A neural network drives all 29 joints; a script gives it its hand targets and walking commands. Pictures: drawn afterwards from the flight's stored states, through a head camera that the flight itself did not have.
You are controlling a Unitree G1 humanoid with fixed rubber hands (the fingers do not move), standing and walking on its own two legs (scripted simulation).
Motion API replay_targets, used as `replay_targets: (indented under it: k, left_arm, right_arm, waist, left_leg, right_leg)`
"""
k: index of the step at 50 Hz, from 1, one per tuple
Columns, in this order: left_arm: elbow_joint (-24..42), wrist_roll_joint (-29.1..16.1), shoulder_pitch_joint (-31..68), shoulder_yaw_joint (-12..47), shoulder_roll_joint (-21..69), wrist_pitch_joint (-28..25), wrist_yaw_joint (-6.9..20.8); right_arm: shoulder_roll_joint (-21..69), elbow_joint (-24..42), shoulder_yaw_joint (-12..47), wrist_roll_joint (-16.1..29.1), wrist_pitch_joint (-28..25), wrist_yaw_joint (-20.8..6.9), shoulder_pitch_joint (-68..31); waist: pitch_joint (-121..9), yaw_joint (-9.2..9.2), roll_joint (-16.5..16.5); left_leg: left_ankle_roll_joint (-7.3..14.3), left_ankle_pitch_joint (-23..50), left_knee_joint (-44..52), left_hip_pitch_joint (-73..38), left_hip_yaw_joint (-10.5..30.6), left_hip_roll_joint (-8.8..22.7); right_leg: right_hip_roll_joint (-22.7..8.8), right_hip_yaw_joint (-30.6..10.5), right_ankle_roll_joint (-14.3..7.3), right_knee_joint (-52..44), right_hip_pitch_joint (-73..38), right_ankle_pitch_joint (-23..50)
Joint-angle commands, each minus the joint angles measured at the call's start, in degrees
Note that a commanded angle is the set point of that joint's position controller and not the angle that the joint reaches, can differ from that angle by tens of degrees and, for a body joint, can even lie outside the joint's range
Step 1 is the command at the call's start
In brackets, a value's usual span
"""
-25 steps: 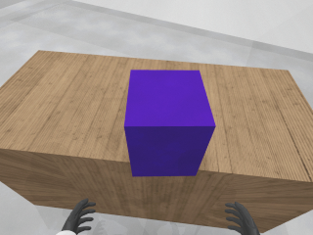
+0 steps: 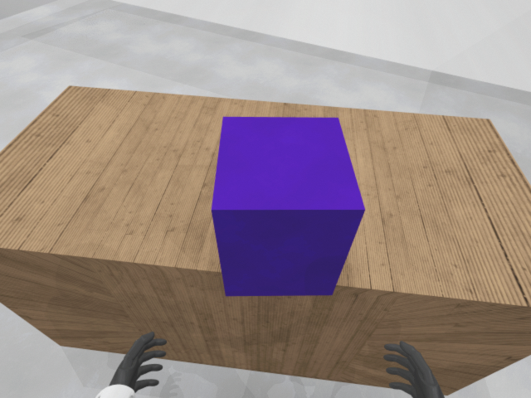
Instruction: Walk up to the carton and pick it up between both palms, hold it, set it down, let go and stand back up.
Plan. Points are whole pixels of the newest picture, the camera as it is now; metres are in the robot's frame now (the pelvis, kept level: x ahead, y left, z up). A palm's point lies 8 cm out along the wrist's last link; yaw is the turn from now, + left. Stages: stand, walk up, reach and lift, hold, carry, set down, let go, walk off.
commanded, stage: stand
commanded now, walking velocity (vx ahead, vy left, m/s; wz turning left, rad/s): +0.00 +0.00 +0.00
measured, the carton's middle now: (280, 210) +0.43 +0.00 +0.03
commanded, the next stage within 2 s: none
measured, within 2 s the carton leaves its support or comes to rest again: neither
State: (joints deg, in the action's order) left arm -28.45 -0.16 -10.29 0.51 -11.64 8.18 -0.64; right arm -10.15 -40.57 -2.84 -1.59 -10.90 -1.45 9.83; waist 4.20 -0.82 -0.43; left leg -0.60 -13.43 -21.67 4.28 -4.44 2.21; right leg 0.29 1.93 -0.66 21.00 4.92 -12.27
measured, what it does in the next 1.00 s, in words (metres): stands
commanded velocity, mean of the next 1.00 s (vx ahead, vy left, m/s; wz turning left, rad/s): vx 0.00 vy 0.00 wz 0.00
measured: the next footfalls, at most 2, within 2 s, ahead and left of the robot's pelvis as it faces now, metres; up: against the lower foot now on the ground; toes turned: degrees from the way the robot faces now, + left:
none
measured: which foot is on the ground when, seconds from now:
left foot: down 0.00-1.00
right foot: down 0.00-1.00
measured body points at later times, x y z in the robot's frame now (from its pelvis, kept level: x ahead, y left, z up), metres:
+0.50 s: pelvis -0.02 +0.00 -0.01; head -0.01 +0.01 +0.44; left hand -0.01 +0.26 -0.15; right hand +0.08 -0.22 -0.14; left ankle -0.01 +0.12 -0.75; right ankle -0.01 -0.11 -0.75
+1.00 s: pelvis -0.02 +0.00 -0.01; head -0.02 +0.01 +0.44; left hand -0.07 +0.23 -0.16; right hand +0.03 -0.22 -0.15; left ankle -0.01 +0.12 -0.75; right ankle -0.01 -0.11 -0.75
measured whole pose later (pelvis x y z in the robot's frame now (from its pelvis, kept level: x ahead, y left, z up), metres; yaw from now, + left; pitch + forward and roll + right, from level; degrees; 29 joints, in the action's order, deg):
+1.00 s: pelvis -0.02 +0.00 -0.01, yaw +9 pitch +0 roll -1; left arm -57.9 1.4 -20.1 -2.0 -10.5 0.2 -1.3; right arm -9.0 -52.4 -0.7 -1.2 -0.1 1.2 21.7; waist -1.1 -1.3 0.0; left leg 0.1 -13.0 -29.4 16.9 4.1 -0.9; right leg -2.9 10.4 -0.6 27.3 13.1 -14.5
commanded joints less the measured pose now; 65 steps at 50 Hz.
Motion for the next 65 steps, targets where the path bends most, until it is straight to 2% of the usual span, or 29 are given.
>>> replay_targets:
  k: [1,2,4,6,9,10,13,14,17,23,24,28,30,31,32,34,35,37,40,42,47,48,51,54,55,59,61,63,65]
  left_arm:
    - [-0.4,4.7,-3.4,-4.5,-8.4,-5.9,-0.1]
    - [-1.1,4.7,-4.6,-5.2,-10.0,-7.6,0.1]
    - [-2.1,3.6,-2.3,-4.1,-6.3,-9.1,0.6]
    - [-2.6,3.0,-2.5,-3.4,-6.1,-9.0,0.6]
    - [-4.9,2.4,-4.4,-3.4,-6.4,-8.8,0.6]
    - [-5.6,2.0,-4.6,-3.3,-6.1,-9.0,0.5]
    - [-7.7,1.8,-4.8,-3.6,-7.3,-9.3,0.0]
    - [-8.2,2.1,-5.2,-4.0,-7.6,-9.2,-0.1]
    - [-10.5,1.7,-7.5,-3.9,-6.7,-9.3,-0.3]
    - [-14.8,1.9,-11.2,-3.9,-6.3,-9.0,-0.4]
    - [-15.4,1.9,-11.2,-4.0,-6.6,-9.1,-0.5]
    - [-18.6,1.7,-10.4,-3.7,-5.7,-8.8,-0.5]
    - [-20.1,1.6,-12.9,-3.8,-5.4,-9.0,-0.8]
    - [-20.5,2.0,-12.8,-3.9,-6.4,-8.9,-0.9]
    - [-20.9,1.8,-12.2,-4.0,-6.5,-9.0,-0.8]
    - [-21.8,1.7,-13.1,-4.3,-6.5,-8.9,-0.5]
    - [-22.4,1.8,-11.9,-4.4,-6.6,-8.8,-0.6]
    - [-23.8,1.9,-12.5,-4.1,-5.7,-8.7,-0.6]
    - [-25.8,1.8,-15.3,-3.7,-4.6,-9.0,-0.9]
    - [-25.5,1.6,-12.1,-3.5,-4.0,-8.7,-1.1]
    - [-27.7,1.4,-13.9,-3.5,-3.4,-8.7,-0.7]
    - [-28.1,1.5,-13.2,-3.5,-4.2,-8.5,-0.9]
    - [-29.3,1.7,-13.5,-4.1,-5.5,-8.5,-1.4]
    - [-29.8,1.4,-12.0,-3.7,-4.0,-8.1,-1.1]
    - [-30.2,1.3,-12.7,-3.4,-2.6,-8.1,-1.1]
    - [-31.0,1.7,-12.4,-3.3,-2.6,-7.9,-1.4]
    - [-30.9,1.4,-13.4,-3.7,-4.2,-8.1,-1.1]
    - [-31.8,1.4,-12.1,-3.4,-3.5,-8.3,-1.4]
    - [-32.5,1.4,-13.2,-3.4,-3.7,-8.3,-1.4]
  right_arm:
    - [-7.6,1.0,-1.4,0.3,5.3,1.1,5.3]
    - [-8.0,1.1,-1.6,0.3,8.3,1.0,6.1]
    - [-7.7,2.4,-1.6,0.2,9.6,0.5,5.9]
    - [-7.6,2.7,-1.4,0.0,9.8,0.0,5.9]
    - [-7.0,2.3,-1.1,-0.6,9.4,-0.2,6.2]
    - [-6.6,2.1,-0.9,-0.5,9.4,-0.2,5.9]
    - [-7.8,1.4,-1.3,-0.6,9.0,-0.2,7.3]
    - [-7.1,0.8,-1.1,-0.4,8.9,-0.2,8.7]
    - [-7.2,-0.2,-0.7,-0.4,9.0,0.8,9.7]
    - [-8.3,-1.6,-0.8,-0.5,9.3,1.3,11.1]
    - [-7.2,-2.3,-0.5,-0.3,9.4,1.5,12.0]
    - [-6.5,-3.1,-0.3,-0.1,9.8,1.8,12.7]
    - [-6.6,-4.3,-0.2,0.0,9.9,2.0,13.4]
    - [-7.1,-4.0,-0.4,-0.3,10.0,1.9,12.5]
    - [-7.5,-4.5,-0.5,-0.1,9.7,2.0,13.5]
    - [-6.8,-5.1,-0.3,0.0,9.5,2.1,12.4]
    - [-7.1,-5.1,-0.3,0.1,9.5,2.2,12.9]
    - [-6.3,-5.7,0.1,0.4,9.5,2.1,12.8]
    - [-5.3,-7.3,0.2,0.4,9.9,2.6,13.6]
    - [-4.3,-7.9,0.4,0.2,10.1,2.7,14.7]
    - [-6.3,-8.6,0.4,0.5,9.8,2.8,13.3]
    - [-4.7,-9.6,0.6,0.6,9.8,3.0,14.3]
    - [-4.9,-9.8,0.5,0.4,9.9,2.9,14.0]
    - [-3.5,-11.2,0.6,0.5,10.0,3.1,15.8]
    - [-3.5,-10.9,0.8,0.5,10.1,3.1,14.1]
    - [-4.8,-11.8,0.5,0.4,10.1,3.3,14.2]
    - [-4.0,-12.1,0.6,0.4,10.1,3.4,12.0]
    - [-3.3,-12.9,0.9,0.4,10.0,3.3,14.6]
    - [-2.1,-13.9,1.4,0.4,10.3,3.5,14.5]
  waist:
    - [-3.4,-1.25,3.2]
    - [-5.5,-0.78,0.9]
    - [-9.2,0.09,2.6]
    - [-8.7,-0.27,-1.2]
    - [-8.1,-0.83,-2.6]
    - [-6.8,-1.1,-0.1]
    - [-8.0,-0.7,-0.6]
    - [-8.0,-0.15,2.7]
    - [-7.5,-0.89,5.3]
    - [-6.7,-1.34,1.0]
    - [-5.8,-0.57,3.5]
    - [-1.8,0.16,-1.1]
    - [-2.0,-0.16,1.4]
    - [-2.6,-0.69,-2.2]
    - [-4.8,0.09,0.8]
    - [-3.1,-0.77,4.6]
    - [-2.3,0.02,2.8]
    - [-2.9,-0.15,3.4]
    - [-1.3,-1.12,0.3]
    - [-0.7,0.12,2.0]
    - [-3.1,-1.37,1.0]
    - [-2.4,-0.55,-0.1]
    - [-1.0,-0.28,2.5]
    - [-0.8,0.23,0.6]
    - [-1.1,-0.52,2.5]
    - [-1.5,-0.28,0.8]
    - [-1.3,-1.32,2.1]
    - [-2.5,-0.17,-0.9]
    - [-1.3,-0.51,1.3]
  left_leg:
    - [1.2,24.2,-2.0,9.9,6.3,4.7]
    - [1.9,20.5,-3.1,10.4,6.2,4.6]
    - [1.7,17.0,-5.2,11.2,5.9,3.9]
    - [1.2,11.0,-6.3,14.1,6.4,2.5]
    - [1.0,7.4,-7.1,14.5,6.4,1.7]
    - [1.5,7.8,-6.6,14.9,7.1,1.7]
    - [1.9,9.4,-6.5,14.7,8.7,1.8]
    - [2.4,9.2,-5.8,16.0,9.3,2.1]
    - [3.2,8.5,-4.5,15.8,11.1,2.4]
    - [3.4,4.5,-4.0,18.2,12.6,2.0]
    - [3.4,2.8,-3.1,18.9,12.5,1.3]
    - [3.0,0.7,-3.3,18.5,12.2,1.4]
    - [3.0,1.4,-3.3,17.8,12.1,0.9]
    - [3.4,2.4,-3.2,17.4,12.8,1.1]
    - [3.3,1.3,-3.0,16.2,12.8,1.2]
    - [3.6,-0.8,-0.7,18.0,14.0,1.1]
    - [3.7,-2.2,0.6,19.7,14.7,1.5]
    - [3.8,-1.6,0.9,19.5,14.9,1.9]
    - [3.3,0.3,-1.3,19.2,13.0,0.8]
    - [3.0,1.3,-1.5,18.8,12.3,0.6]
    - [3.3,2.1,-1.2,18.4,13.1,0.6]
    - [3.0,2.5,-1.2,17.7,13.0,0.4]
    - [2.9,1.1,-1.5,18.4,12.5,0.0]
    - [3.3,2.2,-1.2,17.9,13.3,0.5]
    - [3.5,0.7,-0.9,17.5,13.4,0.7]
    - [3.2,-0.3,-0.3,18.9,13.5,0.7]
    - [3.0,0.7,-1.1,18.9,12.4,0.0]
    - [2.6,4.6,-2.6,15.2,11.7,-0.1]
    - [2.7,7.5,-3.0,14.6,11.6,0.5]
  right_leg:
    - [-4.6,-1.4,1.0,1.8,-0.3,10.6]
    - [-5.0,-2.0,0.7,2.3,-0.5,8.6]
    - [-5.6,-2.2,-0.4,3.7,-0.1,10.8]
    - [-6.2,-1.6,-0.8,3.9,1.1,10.0]
    - [-6.9,-1.1,-1.7,3.5,5.2,5.3]
    - [-7.1,-1.4,-2.1,3.2,6.7,1.7]
    - [-6.1,-0.4,-1.7,3.6,7.4,0.1]
    - [-5.9,0.3,-1.2,4.2,5.9,0.0]
    - [-5.6,0.8,-1.2,4.8,7.5,-1.9]
    - [-6.6,0.6,-1.5,3.2,5.2,-2.6]
    - [-6.6,0.3,-1.4,3.2,5.8,-2.6]
    - [-7.7,0.1,-2.2,0.1,9.4,-6.9]
    - [-7.6,0.4,-2.2,0.5,8.9,-6.0]
    - [-7.2,0.7,-2.2,0.2,8.3,-5.6]
    - [-7.3,0.3,-2.3,0.5,8.3,-6.0]
    - [-6.4,1.2,-1.4,1.1,7.4,-5.6]
    - [-6.2,1.7,-1.3,1.7,6.1,-4.8]
    - [-6.5,2.1,-1.3,2.2,5.6,-3.8]
    - [-7.8,0.7,-1.7,-0.1,6.5,-4.8]
    - [-8.0,1.1,-2.3,-0.2,7.4,-6.3]
    - [-7.3,2.0,-1.8,0.8,4.7,-3.8]
    - [-7.5,2.2,-1.9,0.7,5.7,-4.1]
    - [-7.6,2.0,-1.6,-0.2,5.6,-4.6]
    - [-7.3,2.4,-2.1,0.1,6.2,-5.3]
    - [-7.3,2.4,-2.2,0.2,6.8,-5.4]
    - [-7.5,2.4,-2.1,0.4,4.6,-5.1]
    - [-7.7,2.2,-1.8,-0.7,5.5,-5.9]
    - [-9.1,1.4,-2.6,-1.7,6.8,-6.2]
    - [-8.1,2.5,-2.3,-0.5,7.5,-4.4]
